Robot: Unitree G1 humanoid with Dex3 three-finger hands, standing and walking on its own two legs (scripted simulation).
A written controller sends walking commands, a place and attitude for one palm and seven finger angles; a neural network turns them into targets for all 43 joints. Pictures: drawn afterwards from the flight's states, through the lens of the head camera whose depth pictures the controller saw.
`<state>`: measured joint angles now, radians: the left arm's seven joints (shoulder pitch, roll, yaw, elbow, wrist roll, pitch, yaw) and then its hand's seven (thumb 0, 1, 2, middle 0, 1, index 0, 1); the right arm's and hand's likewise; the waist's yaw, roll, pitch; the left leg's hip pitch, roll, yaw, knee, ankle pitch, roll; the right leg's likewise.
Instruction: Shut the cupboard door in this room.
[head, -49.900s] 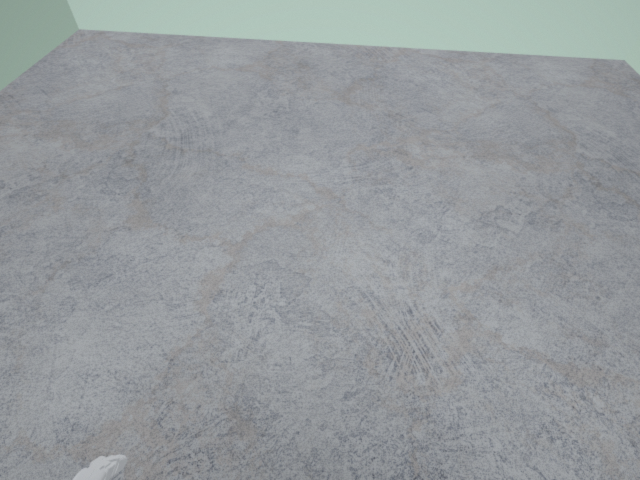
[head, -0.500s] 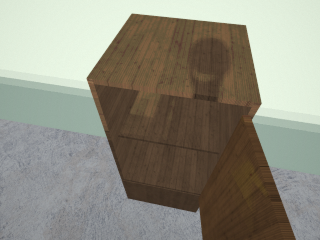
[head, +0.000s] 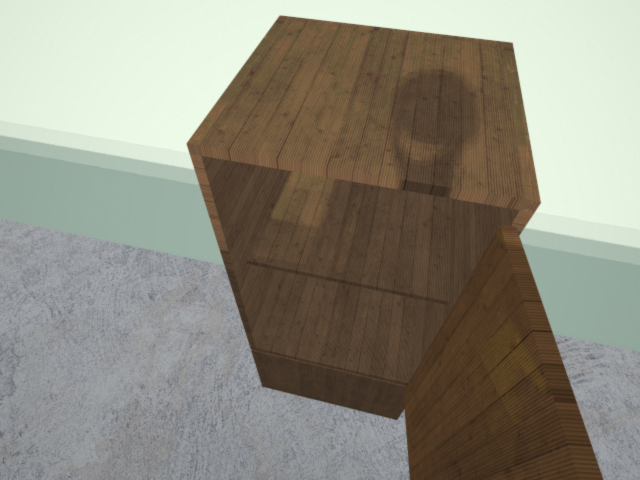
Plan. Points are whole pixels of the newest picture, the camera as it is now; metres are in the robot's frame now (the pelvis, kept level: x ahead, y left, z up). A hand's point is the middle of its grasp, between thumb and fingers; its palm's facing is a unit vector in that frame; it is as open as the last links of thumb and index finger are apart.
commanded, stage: turn or walk to find it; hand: left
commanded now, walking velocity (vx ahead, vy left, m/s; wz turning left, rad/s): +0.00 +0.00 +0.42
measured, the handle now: out of the picture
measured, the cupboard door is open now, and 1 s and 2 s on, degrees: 100 91 80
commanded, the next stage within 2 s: stand and wait in 1.92 s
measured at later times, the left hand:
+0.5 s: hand out of the picture +0.04 +0.20 -0.16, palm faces +0.21 -0.95 -0.25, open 7.4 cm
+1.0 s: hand out of the picture -0.06 +0.27 -0.17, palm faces +0.40 -0.89 -0.23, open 7.4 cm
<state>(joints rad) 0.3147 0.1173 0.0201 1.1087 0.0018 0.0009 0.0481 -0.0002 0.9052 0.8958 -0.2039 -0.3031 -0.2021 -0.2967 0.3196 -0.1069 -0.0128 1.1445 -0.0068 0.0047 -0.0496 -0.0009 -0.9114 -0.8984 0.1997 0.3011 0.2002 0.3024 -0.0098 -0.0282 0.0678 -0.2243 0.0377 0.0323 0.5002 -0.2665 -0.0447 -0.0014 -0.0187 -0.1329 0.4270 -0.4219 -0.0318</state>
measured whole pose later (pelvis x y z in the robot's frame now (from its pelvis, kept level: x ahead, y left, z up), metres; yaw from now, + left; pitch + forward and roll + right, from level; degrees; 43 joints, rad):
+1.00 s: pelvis -0.06 +0.05 +0.00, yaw +23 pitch +2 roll +0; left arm 0.14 0.21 0.08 0.99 0.01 0.06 0.02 0.00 0.91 0.90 -0.20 -0.30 -0.20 -0.30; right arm 0.36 -0.12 -0.04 1.06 -0.03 0.01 -0.03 0.00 -0.91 -0.90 0.20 0.30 0.20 0.30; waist -0.05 -0.02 0.09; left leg -0.27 -0.04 0.03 0.49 -0.25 0.04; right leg -0.47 -0.07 -0.05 1.08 -0.43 0.05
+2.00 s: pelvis -0.12 +0.06 +0.01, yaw +48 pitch +3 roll -1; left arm 0.11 0.15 0.06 0.95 0.00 0.05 0.02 0.00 0.91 0.90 -0.20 -0.30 -0.20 -0.30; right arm 0.32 -0.12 -0.06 1.01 -0.02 0.02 -0.04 0.00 -0.91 -0.90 0.20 0.30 0.16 0.29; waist -0.05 0.04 0.10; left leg -0.28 -0.06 -0.07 0.43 -0.20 0.05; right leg -0.37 -0.03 -0.05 0.73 -0.43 0.05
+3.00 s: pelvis -0.17 +0.07 -0.01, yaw +65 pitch +1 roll +0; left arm 0.19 0.21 0.08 0.96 0.02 0.04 0.02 0.00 0.91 0.90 -0.21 -0.30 -0.21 -0.30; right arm 0.27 -0.15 -0.08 1.05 -0.01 0.05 0.00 0.00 -0.91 -0.90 0.20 0.30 0.20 0.30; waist -0.01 -0.04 0.10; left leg -0.33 0.01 0.06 0.64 -0.31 0.00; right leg -0.31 -0.16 -0.15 0.76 -0.47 0.06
